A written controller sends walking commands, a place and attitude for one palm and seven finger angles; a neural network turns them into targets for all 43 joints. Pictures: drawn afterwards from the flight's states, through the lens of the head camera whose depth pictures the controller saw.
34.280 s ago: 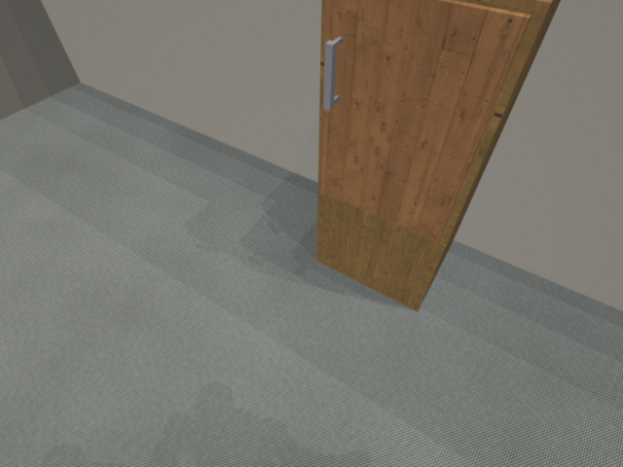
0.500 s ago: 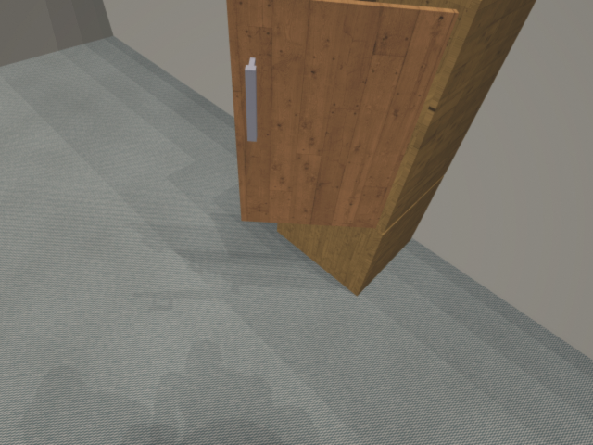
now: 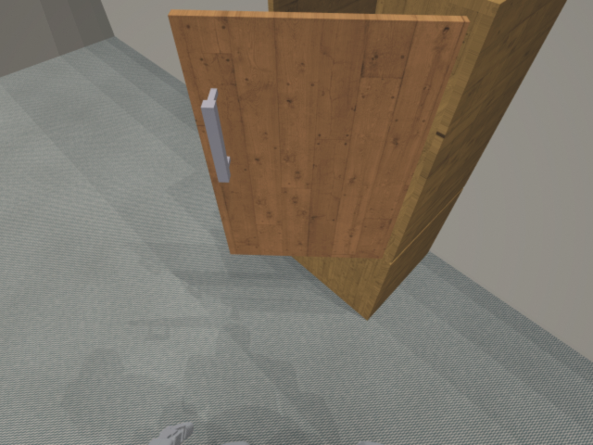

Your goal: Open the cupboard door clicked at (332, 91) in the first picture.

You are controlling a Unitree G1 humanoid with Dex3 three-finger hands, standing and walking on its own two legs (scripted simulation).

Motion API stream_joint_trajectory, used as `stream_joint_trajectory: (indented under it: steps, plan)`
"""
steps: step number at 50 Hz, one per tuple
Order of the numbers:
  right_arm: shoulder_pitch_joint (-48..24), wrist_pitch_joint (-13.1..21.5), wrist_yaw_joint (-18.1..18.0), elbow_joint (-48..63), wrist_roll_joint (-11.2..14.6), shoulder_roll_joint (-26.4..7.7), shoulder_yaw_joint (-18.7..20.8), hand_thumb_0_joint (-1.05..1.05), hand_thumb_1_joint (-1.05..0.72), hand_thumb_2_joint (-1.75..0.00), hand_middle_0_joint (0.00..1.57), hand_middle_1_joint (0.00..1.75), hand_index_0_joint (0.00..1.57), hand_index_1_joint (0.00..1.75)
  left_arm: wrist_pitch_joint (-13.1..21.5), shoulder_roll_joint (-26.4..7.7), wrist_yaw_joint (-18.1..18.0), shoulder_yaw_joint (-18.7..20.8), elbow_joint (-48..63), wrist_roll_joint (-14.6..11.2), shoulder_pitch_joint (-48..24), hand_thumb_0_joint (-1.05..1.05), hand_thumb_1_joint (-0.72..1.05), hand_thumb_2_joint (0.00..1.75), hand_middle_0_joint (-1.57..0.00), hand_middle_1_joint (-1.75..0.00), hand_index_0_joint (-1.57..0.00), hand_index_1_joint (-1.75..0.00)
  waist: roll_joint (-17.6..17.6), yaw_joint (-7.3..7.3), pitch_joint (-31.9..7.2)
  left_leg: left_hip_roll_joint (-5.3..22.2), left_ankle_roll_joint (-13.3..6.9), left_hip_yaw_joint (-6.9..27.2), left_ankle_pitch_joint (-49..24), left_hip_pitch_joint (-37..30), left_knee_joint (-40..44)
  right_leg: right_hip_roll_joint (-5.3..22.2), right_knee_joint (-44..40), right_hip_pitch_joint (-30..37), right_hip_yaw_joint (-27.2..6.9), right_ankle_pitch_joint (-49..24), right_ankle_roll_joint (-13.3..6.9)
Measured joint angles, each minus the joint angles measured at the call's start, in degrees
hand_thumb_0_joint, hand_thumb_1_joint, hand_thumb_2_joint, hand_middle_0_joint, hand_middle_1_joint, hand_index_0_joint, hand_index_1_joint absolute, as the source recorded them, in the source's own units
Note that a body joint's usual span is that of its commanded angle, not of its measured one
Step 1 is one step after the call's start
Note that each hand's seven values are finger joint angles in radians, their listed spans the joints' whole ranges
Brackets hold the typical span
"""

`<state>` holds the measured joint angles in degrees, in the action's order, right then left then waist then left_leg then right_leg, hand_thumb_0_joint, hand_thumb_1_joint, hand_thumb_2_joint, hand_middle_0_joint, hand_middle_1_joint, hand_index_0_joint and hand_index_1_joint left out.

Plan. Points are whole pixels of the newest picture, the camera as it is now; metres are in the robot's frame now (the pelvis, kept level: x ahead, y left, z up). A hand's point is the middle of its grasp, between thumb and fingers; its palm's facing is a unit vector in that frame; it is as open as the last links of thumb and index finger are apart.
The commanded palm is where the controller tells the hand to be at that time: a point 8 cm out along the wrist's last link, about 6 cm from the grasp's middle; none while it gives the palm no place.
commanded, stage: come to a stop and stand still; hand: left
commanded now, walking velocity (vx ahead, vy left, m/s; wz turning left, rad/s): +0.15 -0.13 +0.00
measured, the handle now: (219, 137) +0.57 +0.14 +0.08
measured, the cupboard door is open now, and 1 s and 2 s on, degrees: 43 43 43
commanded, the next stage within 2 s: look again from close up in 1.12 s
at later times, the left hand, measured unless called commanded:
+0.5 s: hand out of the picture +0.08 +0.18 -0.16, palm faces +0.06 -0.96 -0.28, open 7.3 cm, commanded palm none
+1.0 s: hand out of the picture +0.03 +0.18 -0.17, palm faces +0.07 -0.98 -0.19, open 7.3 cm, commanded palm none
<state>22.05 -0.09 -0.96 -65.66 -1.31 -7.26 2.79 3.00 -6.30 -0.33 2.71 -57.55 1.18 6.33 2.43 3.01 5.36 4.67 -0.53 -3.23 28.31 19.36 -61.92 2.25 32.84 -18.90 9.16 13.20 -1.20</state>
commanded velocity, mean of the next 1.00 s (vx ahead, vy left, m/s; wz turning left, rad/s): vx -0.07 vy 0.04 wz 0.00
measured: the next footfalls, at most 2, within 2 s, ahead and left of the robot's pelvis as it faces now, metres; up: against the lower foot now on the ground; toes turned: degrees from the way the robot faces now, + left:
left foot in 0.16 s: +0.12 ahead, +0.10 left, +0.00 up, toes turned +8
right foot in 0.52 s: +0.10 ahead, -0.15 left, +0.00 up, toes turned +1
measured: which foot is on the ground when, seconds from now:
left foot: up 0.00-0.14, down 0.16-0.52, up 0.54-0.80, down 0.82-1.00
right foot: down 0.00-0.24, up 0.26-0.50, down 0.52-1.00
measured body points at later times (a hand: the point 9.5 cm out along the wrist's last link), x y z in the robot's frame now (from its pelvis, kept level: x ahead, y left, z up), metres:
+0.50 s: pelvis +0.05 -0.02 +0.01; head +0.10 -0.03 +0.45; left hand +0.08 +0.23 -0.14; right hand +0.16 -0.25 -0.15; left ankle +0.08 +0.10 -0.73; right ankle +0.06 -0.15 -0.71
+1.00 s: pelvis +0.02 +0.00 +0.01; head +0.03 +0.01 +0.46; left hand +0.03 +0.23 -0.15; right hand +0.03 -0.22 -0.14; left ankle +0.01 +0.08 -0.73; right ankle +0.06 -0.16 -0.72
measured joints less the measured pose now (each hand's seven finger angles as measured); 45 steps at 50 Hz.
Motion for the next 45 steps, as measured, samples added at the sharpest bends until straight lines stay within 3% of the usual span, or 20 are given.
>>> stream_joint_trajectory:
  steps: [3, 7, 8, 11, 13, 16, 19, 21, 23, 26, 29, 33, 36, 40, 42, 45]
  plan:
    - [-3.3, -0.49, 0.14, 2.28, -0.39, -1.24, 0.58, 0.01, -0.91, -0.9, 0.19, 0.3, 0.2, 0.3, 0.39, -0.71, -1.68, 1.7, 0.36, -0.33, 1.76, -0.04, 0.96, 0.9, -0.2, -0.3, -0.21, -0.3, -0.03, -0.55, -0.79, 1.33, 0.71, -0.91, -2.54, 5.41, 1.05, -0.92, -3.05, 2.65, 1.1, -0.02, 0.26]
    - [-7.37, 0.68, 0.0, 5.53, -0.39, -2.07, 0.3, 0.01, -0.91, -0.9, 0.19, 0.3, 0.2, 0.3, -1.2, -2.9, -1.52, 0.82, -1.45, 0.07, 4.05, -0.04, 0.96, 0.9, -0.2, -0.3, -0.21, -0.3, -1.15, -1.35, -1.7, 1.11, 1.97, -2.61, -10.01, 3.59, 18.86, -1.2, -2.96, 4.52, 0.84, 1.77, 0.62]
    - [-7.99, 1.23, -0.09, 6.01, -0.31, -2.33, 0.09, 0.01, -0.91, -0.9, 0.19, 0.3, 0.19, 0.3, -1.74, -3.03, -1.44, 0.52, -2.01, -0.11, 4.75, -0.04, 0.95, 0.9, -0.2, -0.3, -0.2, -0.3, -0.91, -1.71, -1.92, 1.12, 1.64, -2.64, -13.55, 1.61, 23.61, -1.49, -1.95, 4.87, 0.72, 2.81, 0.97]
    - [-10.11, 1.47, -0.74, 5.77, -0.08, -1.7, -0.45, 0.01, -0.92, -0.9, 0.19, 0.3, 0.19, 0.3, -3.54, -3.69, -1.37, -0.06, -3.6, -0.43, 6.19, -0.02, 0.94, 0.9, -0.2, -0.3, -0.2, -0.3, -3.2, -2.93, -2.64, -0.61, -1.32, -4.11, -11.21, -1.76, 25.92, 0.09, -1.73, 6.76, -0.51, 3.95, 2.21]
    - [-11.66, 1.25, -1.05, 6.19, 0.17, -1.38, -0.82, 0.01, -0.93, -0.9, 0.19, 0.3, 0.2, 0.3, -4.26, -3.76, -1.42, -0.4, -3.59, -0.41, 6.94, -0.02, 0.93, 0.9, -0.2, -0.3, -0.2, -0.3, -4.08, -3.82, -2.48, -1.67, -2.02, -5.09, -11.34, -3.6, 28.41, 0.96, -0.82, 6.7, -1.8, 4.28, 2.39]
    - [-14.38, 0.69, -1.31, 7.51, 0.07, -1.07, -0.83, 0.0, -0.92, -0.9, 0.19, 0.3, 0.2, 0.3, -5.22, -3.69, -1.39, -0.33, -2.73, -0.36, 7.4, -0.01, 0.93, 0.9, -0.2, -0.3, -0.2, -0.3, -3.65, -4.29, -0.94, -2.14, -2.32, -5.7, -13.05, -5.17, 31.55, 0.58, 7.56, 3.51, -4.58, 11.02, 2.31]
    - [-16.67, -0.16, -1.29, 8.64, -0.17, -1.09, -0.47, 0.0, -0.92, -0.9, 0.2, 0.3, 0.2, 0.3, -5.91, -3.79, -1.45, 0.41, -1.52, -0.24, 7.36, 0.0, 0.92, 0.9, -0.2, -0.3, -0.2, -0.3, -2.32, -4.35, 0.73, -1.35, -1.87, -5.87, -14.22, -5.48, 32.98, -0.81, 16.27, -0.77, -6.82, 14.75, 2.1]
    - [-17.49, -0.73, -1.13, 8.99, -0.3, -1.41, -0.14, 0.0, -0.91, -0.9, 0.2, 0.3, 0.2, 0.3, -6.1, -3.93, -1.5, 0.89, -0.58, -0.22, 7.28, 0.0, 0.92, 0.9, -0.2, -0.3, -0.2, -0.3, -1.48, -4.44, 1.37, -0.79, -1.29, -5.81, -14.65, -5.22, 33.12, -1.04, 17.2, -2.16, -7.52, 14.18, 1.98]
    - [-17.75, -1.28, -0.84, 8.99, -0.37, -2.05, 0.22, 0.0, -0.91, -0.9, 0.2, 0.3, 0.2, 0.3, -5.84, -3.98, -1.47, 1.1, 0.38, -0.11, 7.41, 0.0, 0.92, 0.9, -0.2, -0.3, -0.2, -0.3, -0.58, -4.63, 1.53, -0.27, -0.61, -5.54, -14.61, -4.57, 32.28, -0.6, 13.57, -1.63, -7.23, 11.46, 1.84]
    - [-16.73, -2.05, -0.17, 8.99, 0.0, -2.6, 0.69, 0.0, -0.91, -0.9, 0.2, 0.3, 0.2, 0.3, -4.56, -4.83, -1.42, 0.93, 1.84, 0.42, 9.11, 0.0, 0.91, 0.9, -0.2, -0.3, -0.2, -0.3, -1.29, -4.97, 0.14, -0.66, 0.59, -5.5, -12.62, -2.0, 27.67, 1.39, 1.7, 2.18, -7.16, 0.97, 1.75]
    - [-15.92, -3.42, 0.12, 8.73, 0.27, -4.35, 1.48, 0.0, -0.91, -0.9, 0.2, 0.3, 0.2, 0.3, -4.26, -3.34, -1.56, 0.13, 0.94, 0.76, 9.0, 0.0, 0.91, 0.9, -0.2, -0.3, -0.2, -0.3, 1.14, -4.63, -0.12, -1.83, 1.05, -0.43, -2.78, 2.17, 17.07, 0.63, 3.63, 1.61, -5.63, 4.83, 1.45]
    - [-14.05, -3.58, 0.62, 7.5, 0.28, -5.07, 1.31, 0.01, -0.91, -0.9, 0.19, 0.3, 0.2, 0.3, -4.12, -1.6, -1.37, -0.62, 0.45, 0.76, 9.35, 0.0, 0.91, 0.9, -0.2, -0.3, -0.2, -0.3, 0.98, -4.4, -0.82, -3.64, 1.76, 1.59, -2.59, 3.82, 8.19, 0.46, 0.39, 2.61, -5.21, 2.68, 1.17]
    - [-11.97, -3.2, 0.83, 6.8, 0.37, -4.78, 0.9, 0.01, -0.91, -0.9, 0.19, 0.3, 0.2, 0.3, -3.91, -1.06, -1.08, -0.82, 0.4, 0.78, 9.18, 0.0, 0.91, 0.9, -0.2, -0.3, -0.2, -0.3, -0.43, -4.57, -1.46, -4.03, 2.25, 1.0, -2.71, 1.31, 12.23, 0.93, -2.03, 3.14, -5.09, 1.01, 1.21]
    - [-9.54, -2.41, 0.72, 6.03, 0.44, -3.85, 0.25, 0.01, -0.91, -0.9, 0.19, 0.3, 0.2, 0.3, -3.91, -2.06, -1.15, -0.31, -0.36, 0.58, 8.92, 0.01, 0.93, 0.9, -0.2, -0.3, -0.21, -0.3, -2.22, -4.77, -2.25, -4.02, 2.11, 0.32, -6.32, -4.55, 25.45, 1.48, -3.01, 2.82, -4.83, -0.15, 1.95]
    - [-8.45, -1.59, 0.51, 5.49, 0.33, -3.25, -0.06, 0.01, -0.91, -0.9, 0.19, 0.3, 0.2, 0.3, -4.3, -2.75, -1.04, -0.12, -1.12, 0.12, 8.61, 0.01, 0.93, 0.9, -0.2, -0.3, -0.21, -0.3, -2.86, -4.48, -2.54, -4.12, 0.85, 0.35, -10.51, -7.04, 31.46, 1.76, -1.99, 2.23, -4.58, 0.09, 2.67]
    - [-6.89, -1.15, 0.29, 4.43, 0.04, -1.71, -0.94, 0.01, -0.91, -0.9, 0.19, 0.3, 0.2, 0.3, -5.24, -3.68, -1.11, 0.0, -2.67, 0.0, 8.07, 0.01, 0.92, 0.9, -0.2, -0.3, -0.21, -0.3, -4.31, -4.58, -3.03, -5.07, -1.22, -0.2, -11.65, -7.89, 32.7, 2.49, -3.43, 3.23, -5.06, 0.38, 3.03]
